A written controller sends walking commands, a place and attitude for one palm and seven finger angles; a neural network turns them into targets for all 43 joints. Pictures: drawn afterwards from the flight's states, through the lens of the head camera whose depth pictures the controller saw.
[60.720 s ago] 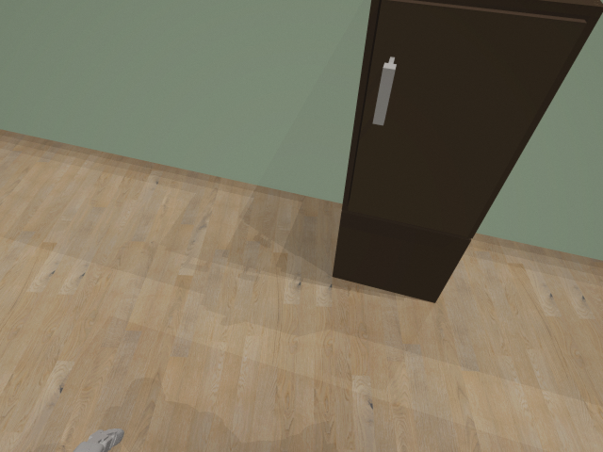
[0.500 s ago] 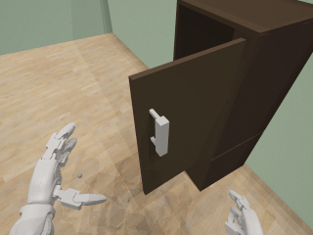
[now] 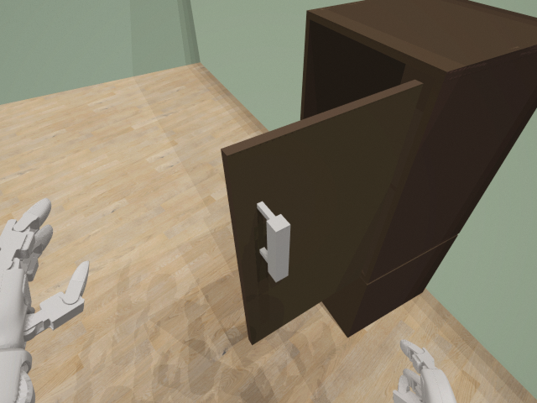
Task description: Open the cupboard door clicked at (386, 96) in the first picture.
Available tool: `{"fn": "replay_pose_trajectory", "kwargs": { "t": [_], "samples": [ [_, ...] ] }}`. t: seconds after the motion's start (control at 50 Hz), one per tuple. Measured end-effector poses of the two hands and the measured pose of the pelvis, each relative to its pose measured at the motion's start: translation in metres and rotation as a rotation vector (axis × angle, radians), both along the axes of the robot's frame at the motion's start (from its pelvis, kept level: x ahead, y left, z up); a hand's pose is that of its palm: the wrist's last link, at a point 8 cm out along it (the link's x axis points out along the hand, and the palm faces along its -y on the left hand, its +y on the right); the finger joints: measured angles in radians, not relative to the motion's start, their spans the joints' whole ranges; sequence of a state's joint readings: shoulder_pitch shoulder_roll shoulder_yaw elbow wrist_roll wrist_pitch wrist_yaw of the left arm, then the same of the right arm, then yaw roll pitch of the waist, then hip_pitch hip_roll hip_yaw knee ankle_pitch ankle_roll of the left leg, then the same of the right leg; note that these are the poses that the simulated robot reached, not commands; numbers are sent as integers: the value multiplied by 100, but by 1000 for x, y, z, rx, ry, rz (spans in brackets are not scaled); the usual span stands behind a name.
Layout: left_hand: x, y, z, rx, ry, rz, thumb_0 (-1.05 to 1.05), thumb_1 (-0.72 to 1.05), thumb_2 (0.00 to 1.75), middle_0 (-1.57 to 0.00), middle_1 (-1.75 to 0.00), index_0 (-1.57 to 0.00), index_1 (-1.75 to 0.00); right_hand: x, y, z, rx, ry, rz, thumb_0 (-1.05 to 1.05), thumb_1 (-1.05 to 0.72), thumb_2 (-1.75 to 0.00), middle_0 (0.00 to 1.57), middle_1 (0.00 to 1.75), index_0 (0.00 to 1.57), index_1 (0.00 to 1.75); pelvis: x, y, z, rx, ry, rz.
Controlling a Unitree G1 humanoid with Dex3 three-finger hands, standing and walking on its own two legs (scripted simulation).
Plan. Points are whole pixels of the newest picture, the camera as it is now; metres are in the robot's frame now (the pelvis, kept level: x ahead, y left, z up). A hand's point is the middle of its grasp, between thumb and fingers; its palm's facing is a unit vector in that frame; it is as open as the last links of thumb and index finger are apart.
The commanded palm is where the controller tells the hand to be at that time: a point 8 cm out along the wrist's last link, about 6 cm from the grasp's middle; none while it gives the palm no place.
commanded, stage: draw the hand back to the body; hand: left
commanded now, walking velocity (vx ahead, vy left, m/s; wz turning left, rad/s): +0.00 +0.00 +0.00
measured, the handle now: (270, 241) +0.35 +0.05 +0.07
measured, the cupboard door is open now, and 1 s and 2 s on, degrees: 94 94 94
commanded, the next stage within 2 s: step back with the hand held close in 0.40 s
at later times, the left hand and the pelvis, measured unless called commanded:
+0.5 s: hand (72, 292) +0.19 +0.25 +0.15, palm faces +0.45 -0.80 -0.40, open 7.4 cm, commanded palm +0.14 +0.29 +0.17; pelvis +0.00 -0.01 +0.00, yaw +0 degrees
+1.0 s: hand (41, 320) +0.15 +0.27 +0.15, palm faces +0.34 -0.80 -0.50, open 7.4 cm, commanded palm +0.09 +0.31 +0.17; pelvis -0.06 +0.01 -0.01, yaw -2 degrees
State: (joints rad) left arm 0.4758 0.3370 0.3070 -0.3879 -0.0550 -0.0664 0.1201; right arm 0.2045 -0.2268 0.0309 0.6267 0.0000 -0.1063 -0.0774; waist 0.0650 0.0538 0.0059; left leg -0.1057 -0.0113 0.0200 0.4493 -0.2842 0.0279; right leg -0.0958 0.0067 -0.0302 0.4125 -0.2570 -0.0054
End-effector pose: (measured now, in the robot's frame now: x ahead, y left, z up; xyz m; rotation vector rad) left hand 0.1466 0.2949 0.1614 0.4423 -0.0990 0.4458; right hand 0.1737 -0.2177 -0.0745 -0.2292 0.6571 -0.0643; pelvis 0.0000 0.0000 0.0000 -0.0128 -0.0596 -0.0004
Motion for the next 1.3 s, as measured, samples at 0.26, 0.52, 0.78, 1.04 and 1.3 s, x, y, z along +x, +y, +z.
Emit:
{"fn": "replay_pose_trajectory", "kwargs": {
  "t": [0.26, 0.52, 0.78, 1.04, 1.3],
  "samples": [
    [-2, -3, -3, -16, 9, 23, 1, 85, 88, -21, -30, -21, -31, -1, -9, -1, 1, 13, -7, 1, -91, -89, 20, 30, 20, 30, -3, -6, 2, 3, -7, 1],
    [-4, -8, 5, 13, -9, 17, 1, 88, 89, -21, -30, -21, -31, -6, -12, -4, 14, 18, -11, 1, -91, -89, 20, 30, 20, 30, -4, -12, 2, 2, -14, -1],
    [4, -6, 6, 104, 47, -91, 1, 89, 90, -21, -30, -21, -31, -27, -30, -2, -22, 75, -111, 1, -91, -89, 20, 30, 21, 30, -21, -1, 2, -6, 59, -25],
    [-44, 15, 9, 148, -42, -124, 1, 88, 89, -22, -30, -21, -31, -83, -18, 8, -78, 76, -149, 1, -91, -89, 20, 30, 20, 30, -66, 14, -7, -10, 49, -29],
    [-117, 33, 2, 173, -159, 0, 1, 88, 90, -22, -30, -21, -31, -135, 9, -20, -68, 71, -35, 1, -91, -89, 20, 30, 21, 30, -119, 18, -27, -25, 11, 81]
  ]
}}
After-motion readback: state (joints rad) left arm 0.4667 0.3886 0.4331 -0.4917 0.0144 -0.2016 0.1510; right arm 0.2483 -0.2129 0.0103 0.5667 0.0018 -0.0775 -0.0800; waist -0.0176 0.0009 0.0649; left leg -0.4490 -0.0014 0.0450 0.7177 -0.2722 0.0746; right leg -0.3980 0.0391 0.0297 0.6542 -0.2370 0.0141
